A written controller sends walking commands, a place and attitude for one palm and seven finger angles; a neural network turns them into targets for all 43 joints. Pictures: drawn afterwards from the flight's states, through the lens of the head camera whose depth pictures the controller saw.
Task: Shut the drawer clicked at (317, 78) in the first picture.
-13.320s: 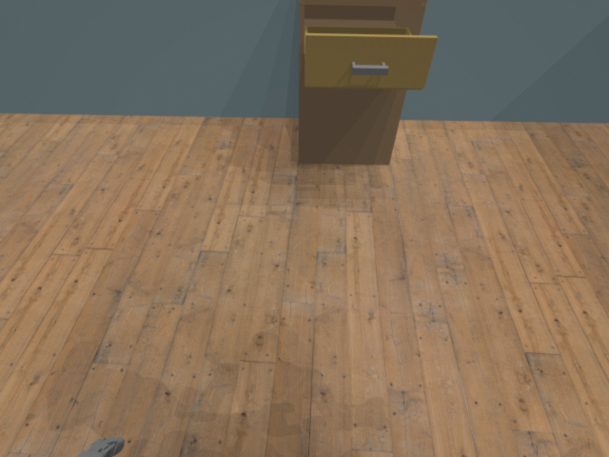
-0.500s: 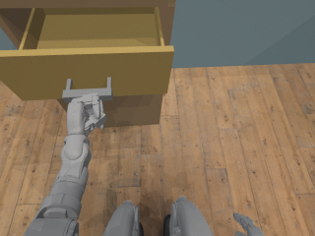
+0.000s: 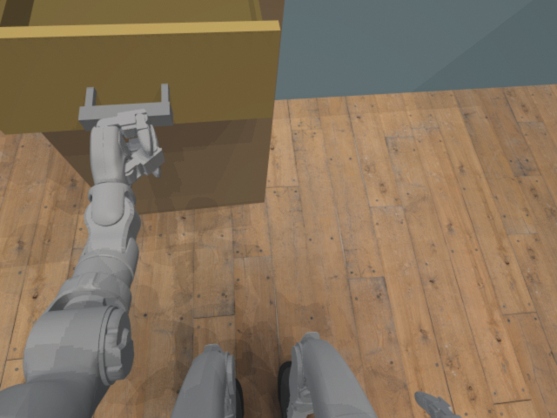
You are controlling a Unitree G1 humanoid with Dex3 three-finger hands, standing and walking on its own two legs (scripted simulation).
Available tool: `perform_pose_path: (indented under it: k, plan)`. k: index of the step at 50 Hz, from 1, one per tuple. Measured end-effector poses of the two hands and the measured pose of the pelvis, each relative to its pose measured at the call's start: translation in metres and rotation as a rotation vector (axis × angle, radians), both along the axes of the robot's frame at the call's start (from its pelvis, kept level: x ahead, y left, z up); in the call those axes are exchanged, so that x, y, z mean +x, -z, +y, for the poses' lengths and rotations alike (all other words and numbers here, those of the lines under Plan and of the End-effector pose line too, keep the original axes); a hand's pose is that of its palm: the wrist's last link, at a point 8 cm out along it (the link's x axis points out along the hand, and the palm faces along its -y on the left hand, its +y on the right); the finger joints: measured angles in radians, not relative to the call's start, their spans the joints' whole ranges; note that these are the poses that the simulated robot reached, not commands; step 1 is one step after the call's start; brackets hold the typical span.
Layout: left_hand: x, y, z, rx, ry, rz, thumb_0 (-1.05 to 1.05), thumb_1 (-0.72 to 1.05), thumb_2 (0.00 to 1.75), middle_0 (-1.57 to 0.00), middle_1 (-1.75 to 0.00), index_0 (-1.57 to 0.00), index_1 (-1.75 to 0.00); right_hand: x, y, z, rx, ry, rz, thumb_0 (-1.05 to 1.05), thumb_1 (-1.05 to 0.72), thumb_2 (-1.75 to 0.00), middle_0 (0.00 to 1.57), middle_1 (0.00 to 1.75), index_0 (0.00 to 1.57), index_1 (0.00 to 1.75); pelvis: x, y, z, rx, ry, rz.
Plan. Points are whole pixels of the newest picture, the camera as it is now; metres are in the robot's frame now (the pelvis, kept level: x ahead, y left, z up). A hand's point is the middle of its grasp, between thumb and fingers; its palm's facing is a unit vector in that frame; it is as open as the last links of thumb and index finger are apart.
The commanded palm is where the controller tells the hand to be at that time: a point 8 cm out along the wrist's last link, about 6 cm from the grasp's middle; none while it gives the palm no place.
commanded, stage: push the drawer shut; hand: left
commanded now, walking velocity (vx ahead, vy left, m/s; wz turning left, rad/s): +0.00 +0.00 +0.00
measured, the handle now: (128, 104) +0.56 +0.19 +0.03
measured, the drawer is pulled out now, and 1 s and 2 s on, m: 0.10 0.00 0.00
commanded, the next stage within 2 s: pull the fist back off the drawer in 1.10 s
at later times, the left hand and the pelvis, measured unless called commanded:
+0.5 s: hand (157, 109) +0.56 +0.15 +0.02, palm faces +0.09 -1.00 -0.04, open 3.3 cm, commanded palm +0.54 +0.18 +0.03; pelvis +0.01 +0.01 -0.01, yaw -2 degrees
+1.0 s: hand (156, 93) +0.59 +0.15 +0.02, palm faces +0.10 -0.99 -0.05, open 3.3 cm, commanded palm +0.60 +0.17 +0.03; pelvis +0.01 +0.01 -0.01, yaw -2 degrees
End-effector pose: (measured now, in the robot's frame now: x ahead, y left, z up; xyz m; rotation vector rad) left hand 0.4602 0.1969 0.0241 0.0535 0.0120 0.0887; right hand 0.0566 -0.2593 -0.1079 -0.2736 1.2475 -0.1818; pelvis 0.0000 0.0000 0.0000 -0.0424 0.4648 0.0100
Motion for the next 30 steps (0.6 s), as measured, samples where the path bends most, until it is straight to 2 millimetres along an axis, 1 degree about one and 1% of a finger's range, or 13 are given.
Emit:
perform_pose_path:
  k: [9, 15, 24, 30]
  plan:
    - [0.028, 0.000, 0.000, -0.012, -0.007, 0.010, 0.08, 0.80, 0.90, -1.40, -1.60, -1.40, -1.60, -0.031, -0.001, -0.001, -0.005, 0.039, 0.088, 0.00, -0.91, -0.89, 0.20, 0.29, 0.21, 0.30, 0.002, 0.002, 0.001, -0.006, 0.009, 0.028]
    - [0.045, 0.001, 0.001, -0.015, -0.007, 0.007, 0.07, 0.80, 0.90, -1.40, -1.60, -1.40, -1.60, -0.047, -0.003, 0.002, -0.007, 0.060, 0.146, 0.00, -0.91, -0.89, 0.20, 0.29, 0.21, 0.30, 0.004, 0.004, 0.002, -0.013, 0.012, 0.047]
    - [0.071, 0.001, 0.004, -0.012, 0.001, 0.013, 0.06, 0.79, 0.90, -1.40, -1.60, -1.40, -1.60, -0.060, -0.007, 0.007, -0.015, 0.088, 0.201, 0.00, -0.91, -0.89, 0.20, 0.29, 0.21, 0.30, 0.007, 0.007, 0.005, -0.026, 0.015, 0.074]
    - [0.084, 0.001, 0.004, -0.019, -0.001, 0.016, 0.07, 0.80, 0.90, -1.40, -1.60, -1.40, -1.60, -0.065, -0.008, 0.013, -0.010, 0.099, 0.233, 0.00, -0.91, -0.89, 0.20, 0.29, 0.21, 0.30, 0.010, 0.007, 0.008, -0.032, 0.015, 0.087]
